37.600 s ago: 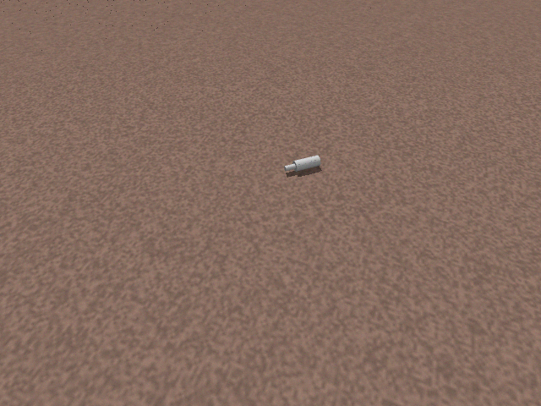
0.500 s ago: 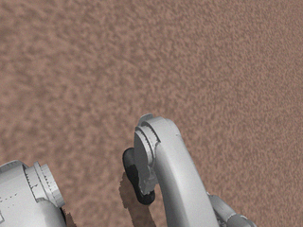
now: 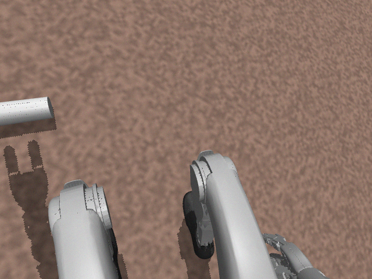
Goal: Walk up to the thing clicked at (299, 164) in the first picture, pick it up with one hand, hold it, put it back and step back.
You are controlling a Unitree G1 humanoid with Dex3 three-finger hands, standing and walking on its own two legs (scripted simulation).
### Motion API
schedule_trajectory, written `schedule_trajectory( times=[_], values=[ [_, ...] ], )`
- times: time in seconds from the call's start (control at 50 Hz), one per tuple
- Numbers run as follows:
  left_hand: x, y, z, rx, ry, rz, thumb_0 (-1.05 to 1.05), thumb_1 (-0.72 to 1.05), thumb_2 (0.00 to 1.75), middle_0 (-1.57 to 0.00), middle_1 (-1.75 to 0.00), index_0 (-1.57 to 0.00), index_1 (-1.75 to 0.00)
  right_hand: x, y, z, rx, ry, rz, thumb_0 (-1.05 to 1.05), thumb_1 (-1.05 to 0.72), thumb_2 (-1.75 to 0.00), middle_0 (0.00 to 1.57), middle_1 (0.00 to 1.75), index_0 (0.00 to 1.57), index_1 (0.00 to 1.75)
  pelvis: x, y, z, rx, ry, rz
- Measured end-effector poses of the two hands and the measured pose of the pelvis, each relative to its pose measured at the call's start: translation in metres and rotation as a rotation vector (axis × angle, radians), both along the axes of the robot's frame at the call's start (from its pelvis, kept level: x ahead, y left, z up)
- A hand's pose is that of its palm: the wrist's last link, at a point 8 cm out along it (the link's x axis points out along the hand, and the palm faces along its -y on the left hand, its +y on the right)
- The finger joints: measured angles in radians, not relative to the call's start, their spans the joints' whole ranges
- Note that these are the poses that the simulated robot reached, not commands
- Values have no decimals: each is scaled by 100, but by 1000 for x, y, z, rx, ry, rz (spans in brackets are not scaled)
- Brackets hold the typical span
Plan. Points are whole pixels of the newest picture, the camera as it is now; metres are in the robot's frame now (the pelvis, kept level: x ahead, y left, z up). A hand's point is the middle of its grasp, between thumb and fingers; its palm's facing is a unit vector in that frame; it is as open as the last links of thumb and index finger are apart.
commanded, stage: withdraw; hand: left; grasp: from above
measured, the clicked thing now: (9, 112) +0.53 +0.35 -0.33
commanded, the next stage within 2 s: home in 0.34 s
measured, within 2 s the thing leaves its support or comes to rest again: neither
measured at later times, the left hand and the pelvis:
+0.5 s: hand out of the picture +0.51 +0.34 -0.16, palm faces -0.38 -0.05 -0.92, open 12.9 cm; pelvis +0.00 +0.00 -0.03, yaw +0 degrees
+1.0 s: hand out of the picture +0.38 +0.31 +0.00, palm faces -0.26 -0.61 -0.75, open 7.8 cm; pelvis +0.01 +0.00 +0.10, yaw +4 degrees
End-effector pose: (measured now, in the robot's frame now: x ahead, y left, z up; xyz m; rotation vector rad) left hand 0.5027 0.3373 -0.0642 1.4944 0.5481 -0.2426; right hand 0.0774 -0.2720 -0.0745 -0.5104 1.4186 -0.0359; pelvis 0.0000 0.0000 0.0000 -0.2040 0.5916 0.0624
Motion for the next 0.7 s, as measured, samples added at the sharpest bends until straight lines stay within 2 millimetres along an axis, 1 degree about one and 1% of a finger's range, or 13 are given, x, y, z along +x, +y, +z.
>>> schedule_trajectory(
  times=[0.04,0.08,0.16,0.28,0.36,0.44,0.54,0.62,0.7],
  values=[
    [-2,-2,1,-15,9,-13,0,-42,94,-16,-93,-16,-93,-2,-3,4,-19,-2,4,0,-91,-90,21,30,20,30,-3,-1,2,4,-4,2],
    [-4,-5,-2,-27,17,-29,0,-41,93,-17,-92,-17,-91,-5,-7,6,-38,2,9,0,-91,-90,21,30,20,30,-5,-2,1,6,-9,2],
    [-8,-13,-19,-37,20,-67,0,-37,91,-20,-89,-20,-89,-17,-10,5,-67,24,14,0,-90,-90,20,30,20,30,-8,-3,-5,7,-22,0],
    [-9,-23,-48,-39,-19,-98,0,-34,88,-22,-87,-23,-86,-38,-8,-7,-70,72,6,0,-90,-89,20,30,20,30,-9,-4,-20,6,-35,-7],
    [-2,-20,-56,-19,-74,-72,0,-33,87,-24,-85,-24,-84,-50,-2,-17,-52,88,-13,0,-90,-89,20,30,20,30,-8,-5,-30,4,-34,-12],
    [5,-9,-50,18,-111,-28,0,-31,86,-25,-84,-25,-82,-55,5,-25,-23,93,-45,0,-90,-89,21,30,20,30,-5,-5,-35,4,-22,-13],
    [9,5,-36,41,-92,29,0,-28,86,-25,-80,-25,-79,-52,12,-28,10,97,-71,0,-90,-89,21,30,21,30,-1,-3,-29,5,-1,-13],
    [6,12,-23,13,-77,64,0,-16,86,-24,-70,-24,-69,-44,14,-21,23,89,-80,0,-90,-89,21,30,21,30,2,-2,-19,2,13,-6],
    [-9,16,-7,-62,-75,107,0,3,83,-23,-57,-22,-57,-31,12,-8,24,76,-85,0,-90,-89,21,30,21,30,4,0,-3,1,29,2]
  ],
)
